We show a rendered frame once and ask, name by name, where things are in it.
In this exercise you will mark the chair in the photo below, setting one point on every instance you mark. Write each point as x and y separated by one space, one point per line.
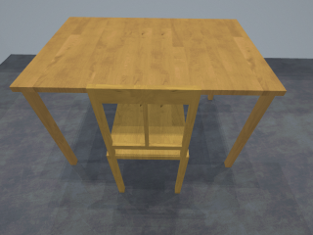
149 123

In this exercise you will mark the table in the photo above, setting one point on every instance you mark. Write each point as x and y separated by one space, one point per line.
215 54

